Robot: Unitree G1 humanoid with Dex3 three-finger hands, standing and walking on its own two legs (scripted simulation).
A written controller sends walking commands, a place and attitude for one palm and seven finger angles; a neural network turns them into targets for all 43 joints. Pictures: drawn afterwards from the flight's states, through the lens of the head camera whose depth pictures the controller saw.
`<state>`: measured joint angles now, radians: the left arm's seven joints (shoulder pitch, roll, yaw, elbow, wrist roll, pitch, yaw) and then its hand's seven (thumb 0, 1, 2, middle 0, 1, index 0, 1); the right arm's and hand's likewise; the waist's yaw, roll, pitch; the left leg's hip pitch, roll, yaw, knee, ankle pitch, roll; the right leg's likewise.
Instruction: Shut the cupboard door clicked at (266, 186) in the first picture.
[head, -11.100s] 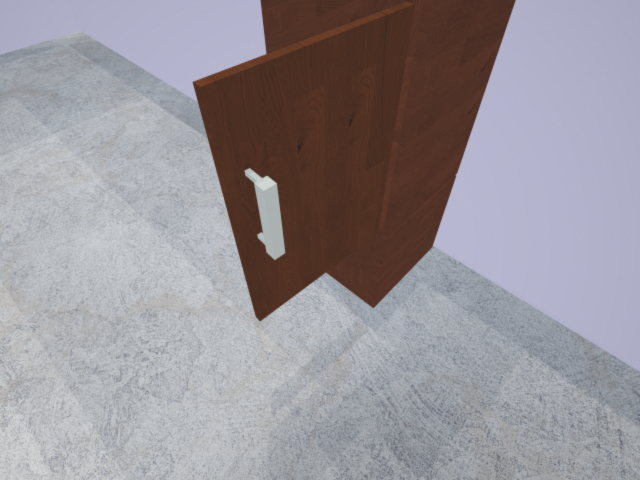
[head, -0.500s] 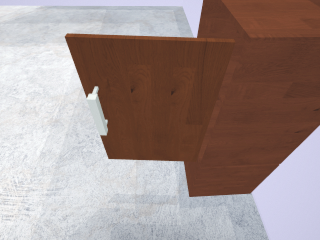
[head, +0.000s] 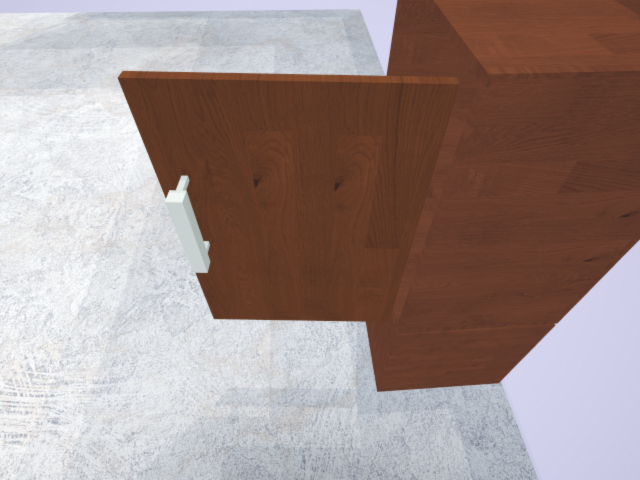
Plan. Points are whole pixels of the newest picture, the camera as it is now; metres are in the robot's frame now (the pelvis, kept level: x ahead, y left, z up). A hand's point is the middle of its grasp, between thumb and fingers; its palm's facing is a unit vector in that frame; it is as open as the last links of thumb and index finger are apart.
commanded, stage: look again from close up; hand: left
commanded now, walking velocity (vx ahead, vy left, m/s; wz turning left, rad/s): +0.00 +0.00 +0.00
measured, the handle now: (193, 225) +0.48 +0.24 +0.01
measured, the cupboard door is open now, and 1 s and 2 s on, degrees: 85 85 85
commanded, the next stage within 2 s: raise the hand and make a fist in 0.14 s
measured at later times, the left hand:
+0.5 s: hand (198, 412) +0.20 +0.16 -0.01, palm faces +0.14 -0.99 -0.01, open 6.9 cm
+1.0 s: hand (204, 439) +0.17 +0.15 -0.03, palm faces +0.02 -1.00 -0.03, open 4.5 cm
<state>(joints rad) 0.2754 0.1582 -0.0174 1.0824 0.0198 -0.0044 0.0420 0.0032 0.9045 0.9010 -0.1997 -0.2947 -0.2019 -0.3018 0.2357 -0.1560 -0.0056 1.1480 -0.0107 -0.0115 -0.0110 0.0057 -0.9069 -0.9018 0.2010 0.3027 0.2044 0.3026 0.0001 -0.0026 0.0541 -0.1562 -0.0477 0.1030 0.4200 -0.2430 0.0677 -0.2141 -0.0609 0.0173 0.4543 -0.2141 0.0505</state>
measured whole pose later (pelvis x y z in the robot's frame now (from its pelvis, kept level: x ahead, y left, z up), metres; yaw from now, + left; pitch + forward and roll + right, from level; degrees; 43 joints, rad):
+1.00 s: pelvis -0.01 -0.05 -0.09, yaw +4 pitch +14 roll -2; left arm 0.43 0.24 0.20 -0.06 -0.32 -0.33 -0.37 0.02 0.90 0.90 -0.72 -0.86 -0.73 -0.87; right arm 0.23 -0.17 0.01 0.55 0.03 -0.22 -0.06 0.01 -0.90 -0.90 0.21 0.30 0.21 0.30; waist 0.02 0.04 -0.14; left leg -0.88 0.03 -0.03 1.18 -0.55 -0.01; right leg -0.87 -0.01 -0.11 1.14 -0.51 -0.04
